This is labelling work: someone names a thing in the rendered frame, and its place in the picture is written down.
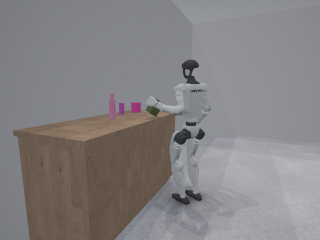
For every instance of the robot left upper arm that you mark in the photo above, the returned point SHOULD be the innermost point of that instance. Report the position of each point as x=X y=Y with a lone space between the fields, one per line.
x=179 y=97

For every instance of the robot right forearm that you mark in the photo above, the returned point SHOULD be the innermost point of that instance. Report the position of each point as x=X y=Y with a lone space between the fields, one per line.
x=203 y=114

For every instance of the left robot hand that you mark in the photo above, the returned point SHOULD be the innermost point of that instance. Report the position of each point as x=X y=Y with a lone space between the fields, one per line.
x=151 y=101

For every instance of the robot left foot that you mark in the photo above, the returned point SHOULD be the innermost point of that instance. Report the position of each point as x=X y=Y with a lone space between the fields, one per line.
x=184 y=200

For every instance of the robot right upper arm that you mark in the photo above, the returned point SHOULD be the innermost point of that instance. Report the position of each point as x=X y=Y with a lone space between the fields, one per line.
x=207 y=105

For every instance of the robot left forearm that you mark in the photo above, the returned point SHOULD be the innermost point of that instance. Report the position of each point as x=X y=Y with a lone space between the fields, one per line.
x=166 y=108

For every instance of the robot left shin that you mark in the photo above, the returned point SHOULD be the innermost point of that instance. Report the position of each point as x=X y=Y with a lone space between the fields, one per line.
x=178 y=177

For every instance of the table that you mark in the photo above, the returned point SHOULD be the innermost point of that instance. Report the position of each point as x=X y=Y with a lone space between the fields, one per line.
x=87 y=179

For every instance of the sponge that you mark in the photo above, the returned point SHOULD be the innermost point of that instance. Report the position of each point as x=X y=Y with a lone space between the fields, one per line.
x=152 y=110

